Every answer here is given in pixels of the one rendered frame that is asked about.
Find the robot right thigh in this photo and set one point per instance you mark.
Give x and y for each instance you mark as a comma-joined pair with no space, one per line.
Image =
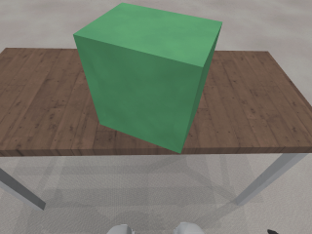
188,228

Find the table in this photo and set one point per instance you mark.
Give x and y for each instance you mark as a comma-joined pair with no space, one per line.
249,105

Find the carton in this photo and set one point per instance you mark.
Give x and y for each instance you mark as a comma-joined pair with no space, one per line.
146,70

